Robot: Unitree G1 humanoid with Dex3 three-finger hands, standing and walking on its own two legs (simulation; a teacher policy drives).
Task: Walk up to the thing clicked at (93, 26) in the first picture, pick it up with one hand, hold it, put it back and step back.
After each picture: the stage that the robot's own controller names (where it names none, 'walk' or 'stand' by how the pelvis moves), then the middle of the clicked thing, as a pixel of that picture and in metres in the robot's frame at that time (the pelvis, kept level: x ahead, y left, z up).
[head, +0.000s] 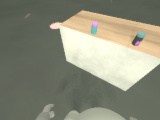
stand; (94, 28) +0.92 +0.02 +0.04
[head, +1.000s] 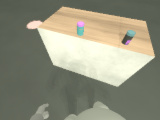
walk; (80, 28) +0.79 +0.12 +0.05
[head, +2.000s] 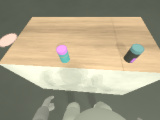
stand; (63, 54) +0.41 +0.21 +0.07
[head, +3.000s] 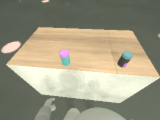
stand; (65, 58) +0.43 +0.22 +0.05
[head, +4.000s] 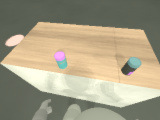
stand; (61, 60) +0.37 +0.23 +0.07
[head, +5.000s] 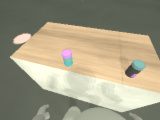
stand; (67, 58) +0.40 +0.21 +0.07
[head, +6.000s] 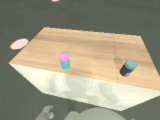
stand; (64, 61) +0.40 +0.22 +0.04
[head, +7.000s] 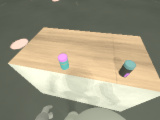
stand; (63, 62) +0.40 +0.23 +0.04
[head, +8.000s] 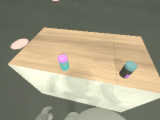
stand; (63, 62) +0.39 +0.23 +0.04
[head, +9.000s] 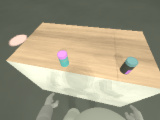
rise first; (63, 59) +0.40 +0.23 +0.05
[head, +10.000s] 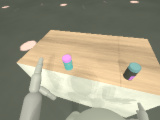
rise first; (67, 62) +0.39 +0.23 +0.05
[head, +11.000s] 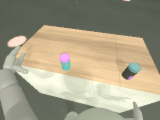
go down; (65, 62) +0.39 +0.21 +0.05
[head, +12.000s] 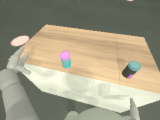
go down; (66, 60) +0.41 +0.21 +0.06
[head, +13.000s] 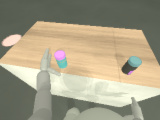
close in; (61, 59) +0.39 +0.22 +0.08
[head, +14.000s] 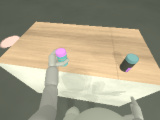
close; (62, 57) +0.40 +0.21 +0.09
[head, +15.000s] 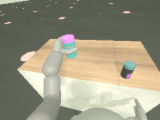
lift; (69, 46) +0.35 +0.15 +0.28
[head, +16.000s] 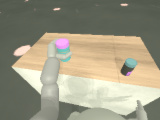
hold; (63, 50) +0.34 +0.18 +0.24
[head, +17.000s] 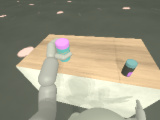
hold; (63, 50) +0.33 +0.18 +0.25
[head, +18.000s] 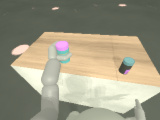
hold; (63, 52) +0.35 +0.19 +0.21
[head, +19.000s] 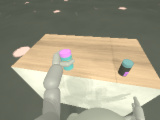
crouch; (66, 59) +0.34 +0.17 +0.18
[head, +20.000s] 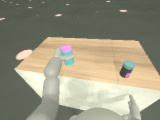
crouch; (67, 55) +0.37 +0.17 +0.19
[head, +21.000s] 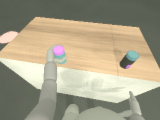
lower; (60, 55) +0.41 +0.22 +0.09
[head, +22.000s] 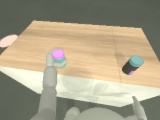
lower; (60, 59) +0.38 +0.22 +0.09
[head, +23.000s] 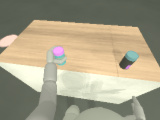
lower; (60, 56) +0.41 +0.22 +0.09
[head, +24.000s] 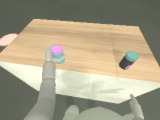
lower; (58, 55) +0.42 +0.23 +0.09
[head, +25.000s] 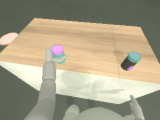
lower; (59, 55) +0.41 +0.23 +0.09
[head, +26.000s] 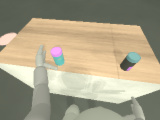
withdraw; (58, 56) +0.40 +0.23 +0.09
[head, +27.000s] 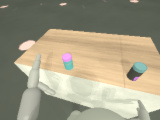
sink last; (68, 62) +0.39 +0.22 +0.07
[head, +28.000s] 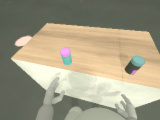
stand; (66, 57) +0.41 +0.22 +0.08
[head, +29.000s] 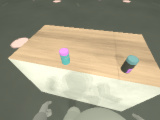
stand; (65, 56) +0.42 +0.23 +0.08
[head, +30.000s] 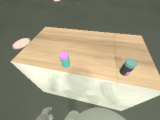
stand; (65, 60) +0.42 +0.23 +0.04
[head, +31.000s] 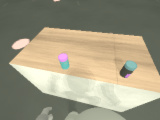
stand; (64, 61) +0.40 +0.23 +0.04
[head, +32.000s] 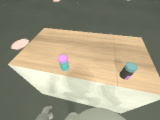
stand; (63, 63) +0.39 +0.23 +0.04
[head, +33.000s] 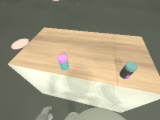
stand; (63, 62) +0.39 +0.23 +0.04
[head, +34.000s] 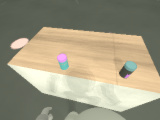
walk; (63, 62) +0.39 +0.23 +0.04
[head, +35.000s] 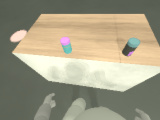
walk; (66, 45) +0.50 +0.23 +0.05
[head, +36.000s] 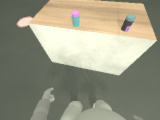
walk; (75, 19) +0.80 +0.21 +0.07
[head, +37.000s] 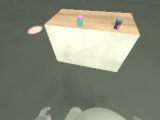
stand; (80, 21) +1.04 +0.22 +0.06
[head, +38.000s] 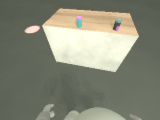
stand; (79, 22) +1.02 +0.21 +0.04
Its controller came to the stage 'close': yes
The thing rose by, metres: 0.23
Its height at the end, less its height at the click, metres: +0.00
